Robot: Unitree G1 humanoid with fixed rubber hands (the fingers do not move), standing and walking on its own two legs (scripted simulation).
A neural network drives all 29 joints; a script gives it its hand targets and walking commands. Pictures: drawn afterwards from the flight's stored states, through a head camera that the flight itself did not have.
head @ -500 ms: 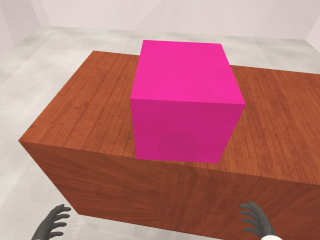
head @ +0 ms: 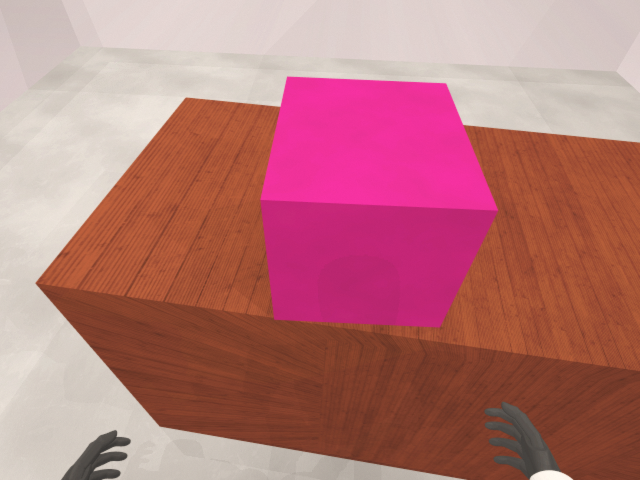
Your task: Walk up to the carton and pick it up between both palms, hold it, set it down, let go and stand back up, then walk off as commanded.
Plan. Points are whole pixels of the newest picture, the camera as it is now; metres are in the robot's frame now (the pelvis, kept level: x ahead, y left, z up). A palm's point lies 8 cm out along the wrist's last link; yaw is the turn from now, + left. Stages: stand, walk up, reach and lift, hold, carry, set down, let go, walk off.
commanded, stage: walk up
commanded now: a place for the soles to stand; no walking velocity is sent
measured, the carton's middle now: (361, 199) +0.49 -0.07 +0.08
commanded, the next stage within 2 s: none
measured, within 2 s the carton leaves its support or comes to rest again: neither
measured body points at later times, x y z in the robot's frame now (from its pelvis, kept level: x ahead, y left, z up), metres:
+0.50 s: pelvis +0.06 +0.02 -0.01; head +0.08 +0.01 +0.44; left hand +0.13 +0.34 -0.09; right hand +0.21 -0.27 -0.10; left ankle +0.09 +0.12 -0.71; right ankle +0.04 -0.12 -0.71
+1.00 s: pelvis +0.05 +0.03 -0.01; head +0.08 +0.00 +0.44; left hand +0.16 +0.33 -0.08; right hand +0.17 -0.27 -0.11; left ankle +0.09 +0.12 -0.70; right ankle +0.07 -0.09 -0.71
